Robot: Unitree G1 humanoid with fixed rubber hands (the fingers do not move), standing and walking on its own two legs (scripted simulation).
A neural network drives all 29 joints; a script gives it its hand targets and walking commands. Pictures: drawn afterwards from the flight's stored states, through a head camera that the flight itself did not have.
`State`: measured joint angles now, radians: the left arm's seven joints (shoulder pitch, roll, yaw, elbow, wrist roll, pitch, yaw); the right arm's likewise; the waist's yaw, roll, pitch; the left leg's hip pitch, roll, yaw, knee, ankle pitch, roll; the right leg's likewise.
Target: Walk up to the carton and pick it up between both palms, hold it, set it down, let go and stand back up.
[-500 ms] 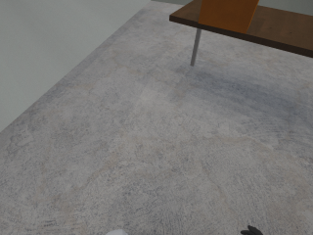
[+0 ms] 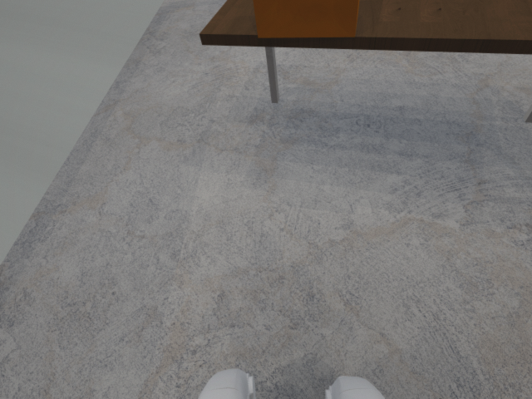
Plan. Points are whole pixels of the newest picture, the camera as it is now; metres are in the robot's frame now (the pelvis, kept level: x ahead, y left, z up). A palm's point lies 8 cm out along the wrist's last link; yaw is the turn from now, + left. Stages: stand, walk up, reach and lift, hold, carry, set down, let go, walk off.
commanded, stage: walk up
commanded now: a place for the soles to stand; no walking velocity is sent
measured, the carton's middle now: out of the picture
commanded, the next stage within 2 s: none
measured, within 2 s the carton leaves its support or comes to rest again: neither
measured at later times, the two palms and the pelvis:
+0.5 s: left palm (117, 283) +0.35 +0.33 -0.11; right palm (392, 339) +0.21 -0.17 -0.11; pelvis +0.23 +0.08 +0.00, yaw -11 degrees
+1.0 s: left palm (145, 203) +0.54 +0.31 -0.09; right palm (379, 225) +0.44 -0.21 -0.11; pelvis +0.42 +0.08 +0.01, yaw -16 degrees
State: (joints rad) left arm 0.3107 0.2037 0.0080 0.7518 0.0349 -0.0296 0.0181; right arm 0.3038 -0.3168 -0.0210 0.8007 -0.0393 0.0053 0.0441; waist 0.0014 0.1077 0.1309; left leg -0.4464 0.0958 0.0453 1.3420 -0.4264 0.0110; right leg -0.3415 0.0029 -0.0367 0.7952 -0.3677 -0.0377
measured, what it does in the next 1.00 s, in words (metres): walks ahead, turning right: left foot, then right foot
